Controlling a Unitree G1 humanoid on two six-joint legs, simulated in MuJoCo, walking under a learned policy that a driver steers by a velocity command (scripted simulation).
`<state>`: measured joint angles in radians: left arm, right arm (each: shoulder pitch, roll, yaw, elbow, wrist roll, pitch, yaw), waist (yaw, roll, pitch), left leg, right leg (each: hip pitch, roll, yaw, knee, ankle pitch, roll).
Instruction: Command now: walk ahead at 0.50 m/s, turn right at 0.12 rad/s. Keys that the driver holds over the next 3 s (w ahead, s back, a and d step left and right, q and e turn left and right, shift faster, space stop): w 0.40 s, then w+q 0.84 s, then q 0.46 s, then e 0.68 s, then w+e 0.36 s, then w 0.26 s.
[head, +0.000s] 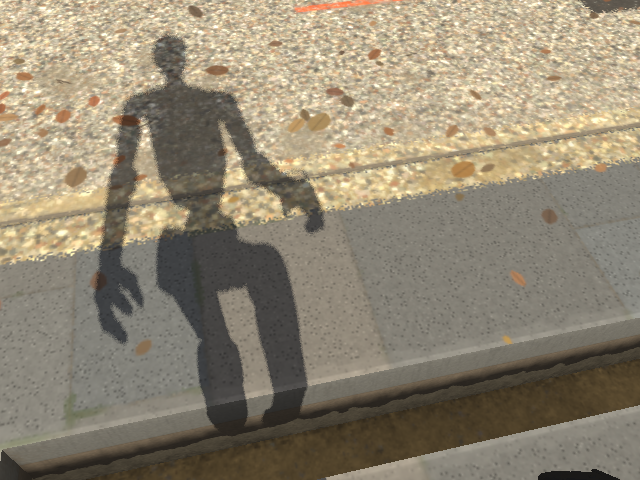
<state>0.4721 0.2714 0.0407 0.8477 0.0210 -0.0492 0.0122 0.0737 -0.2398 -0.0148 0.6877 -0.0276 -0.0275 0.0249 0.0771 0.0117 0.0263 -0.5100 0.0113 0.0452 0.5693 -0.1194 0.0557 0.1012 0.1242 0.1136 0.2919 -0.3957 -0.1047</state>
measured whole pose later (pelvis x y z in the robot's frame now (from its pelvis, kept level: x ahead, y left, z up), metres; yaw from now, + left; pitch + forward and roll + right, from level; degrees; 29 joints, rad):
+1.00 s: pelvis +0.52 +0.01 +0.00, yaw +15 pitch -1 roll +0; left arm 0.47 0.26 0.05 0.98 0.03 -0.11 0.01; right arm 0.04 -0.29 -0.08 0.83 -0.03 0.02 0.07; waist 0.04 0.02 0.05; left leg -0.77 0.06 0.02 0.78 0.14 0.05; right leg 0.22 0.02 -0.26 0.16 -0.37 -0.01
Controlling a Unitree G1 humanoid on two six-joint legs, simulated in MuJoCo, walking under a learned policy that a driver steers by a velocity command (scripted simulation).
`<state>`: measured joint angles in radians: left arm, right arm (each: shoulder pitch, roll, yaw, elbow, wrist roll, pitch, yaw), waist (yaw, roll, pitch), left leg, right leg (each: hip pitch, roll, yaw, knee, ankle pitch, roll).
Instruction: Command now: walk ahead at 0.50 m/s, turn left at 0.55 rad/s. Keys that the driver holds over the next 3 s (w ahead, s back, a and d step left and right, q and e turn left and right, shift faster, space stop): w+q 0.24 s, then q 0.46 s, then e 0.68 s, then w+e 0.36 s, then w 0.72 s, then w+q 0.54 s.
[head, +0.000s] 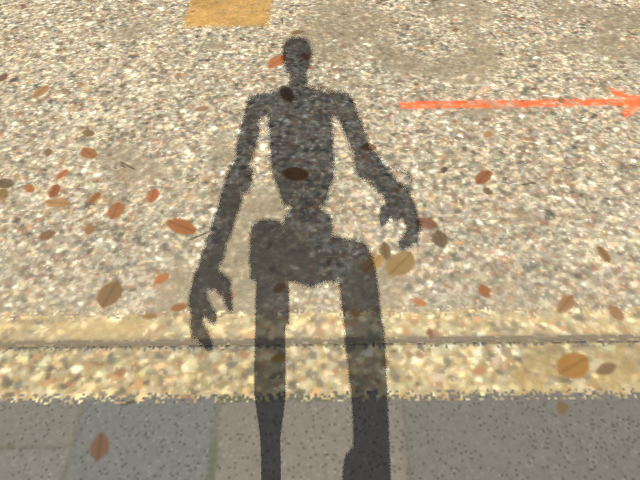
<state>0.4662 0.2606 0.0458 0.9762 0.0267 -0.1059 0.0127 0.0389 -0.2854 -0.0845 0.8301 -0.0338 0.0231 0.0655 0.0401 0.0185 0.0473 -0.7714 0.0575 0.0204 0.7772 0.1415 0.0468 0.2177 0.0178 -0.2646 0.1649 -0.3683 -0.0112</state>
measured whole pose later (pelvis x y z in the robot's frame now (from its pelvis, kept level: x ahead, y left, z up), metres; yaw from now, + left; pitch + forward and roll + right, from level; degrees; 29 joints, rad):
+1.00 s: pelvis +0.45 +0.01 +0.01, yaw +26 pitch +0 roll +2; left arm 0.27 0.24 0.00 0.74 0.02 0.01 0.01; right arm 0.15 -0.26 -0.04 0.79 -0.01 0.07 -0.02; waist 0.03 0.01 0.06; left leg -0.33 -0.07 -0.07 0.84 -0.49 -0.02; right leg -0.35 0.07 0.05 0.44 -0.08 -0.07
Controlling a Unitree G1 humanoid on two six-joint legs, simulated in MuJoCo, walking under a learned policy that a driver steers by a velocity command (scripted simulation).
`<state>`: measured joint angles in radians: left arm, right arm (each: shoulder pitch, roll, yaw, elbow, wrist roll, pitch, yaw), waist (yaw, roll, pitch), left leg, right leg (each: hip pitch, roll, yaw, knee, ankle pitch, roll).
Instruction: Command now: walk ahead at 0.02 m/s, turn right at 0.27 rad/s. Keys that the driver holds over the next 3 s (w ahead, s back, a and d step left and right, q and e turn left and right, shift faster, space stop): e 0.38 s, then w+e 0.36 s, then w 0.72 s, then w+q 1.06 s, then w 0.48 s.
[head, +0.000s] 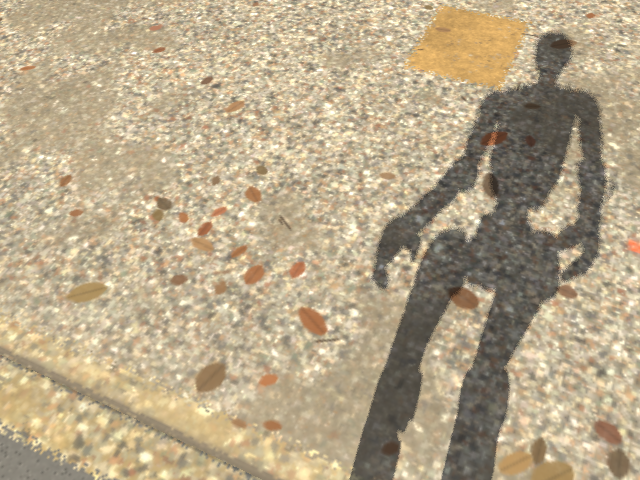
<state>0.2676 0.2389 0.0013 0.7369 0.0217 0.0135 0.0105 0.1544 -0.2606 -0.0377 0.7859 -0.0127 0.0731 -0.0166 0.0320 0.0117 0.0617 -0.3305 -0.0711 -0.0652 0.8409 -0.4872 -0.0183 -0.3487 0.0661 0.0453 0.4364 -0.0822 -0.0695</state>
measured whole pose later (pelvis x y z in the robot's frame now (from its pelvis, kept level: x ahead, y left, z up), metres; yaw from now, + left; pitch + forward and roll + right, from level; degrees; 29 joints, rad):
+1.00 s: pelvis +0.15 -0.11 -0.01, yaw -32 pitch +3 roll +0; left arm 0.48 0.25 0.05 0.85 0.02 -0.08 0.00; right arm 0.07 -0.25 -0.03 0.67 -0.03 -0.04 0.05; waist 0.08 0.01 0.02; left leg -0.55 -0.01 0.07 0.56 -0.10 0.06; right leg 0.16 0.08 0.15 0.20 -0.39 -0.09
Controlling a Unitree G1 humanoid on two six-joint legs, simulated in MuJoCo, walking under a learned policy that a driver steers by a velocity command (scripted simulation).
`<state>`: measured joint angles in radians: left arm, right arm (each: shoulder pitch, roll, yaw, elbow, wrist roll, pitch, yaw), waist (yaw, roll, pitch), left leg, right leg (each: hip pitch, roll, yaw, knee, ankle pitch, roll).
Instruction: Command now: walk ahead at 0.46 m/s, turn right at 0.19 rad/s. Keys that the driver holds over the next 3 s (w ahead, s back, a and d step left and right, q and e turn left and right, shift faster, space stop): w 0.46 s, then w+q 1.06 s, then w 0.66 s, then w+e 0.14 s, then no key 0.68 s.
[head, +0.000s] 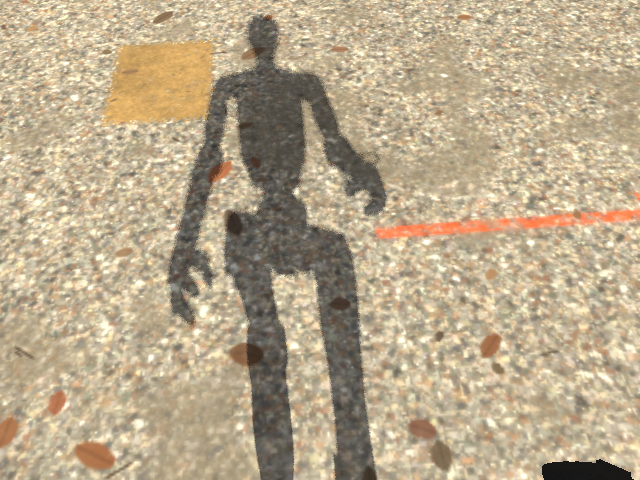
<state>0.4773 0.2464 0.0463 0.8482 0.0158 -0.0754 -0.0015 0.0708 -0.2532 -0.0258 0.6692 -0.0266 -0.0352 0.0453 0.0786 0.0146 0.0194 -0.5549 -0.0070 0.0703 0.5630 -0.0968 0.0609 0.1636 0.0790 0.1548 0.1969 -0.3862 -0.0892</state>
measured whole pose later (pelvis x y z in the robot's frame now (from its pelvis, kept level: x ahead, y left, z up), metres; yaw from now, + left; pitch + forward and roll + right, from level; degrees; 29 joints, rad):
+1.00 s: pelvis +0.54 -0.02 +0.01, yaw +14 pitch +1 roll -1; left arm 0.41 0.21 0.04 0.94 0.02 -0.09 0.02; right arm 0.08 -0.23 -0.04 0.78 -0.04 0.00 0.07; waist 0.05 0.03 0.06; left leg -0.61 0.06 0.09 0.70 -0.05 0.08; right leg 0.09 0.02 -0.29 0.24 -0.34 -0.03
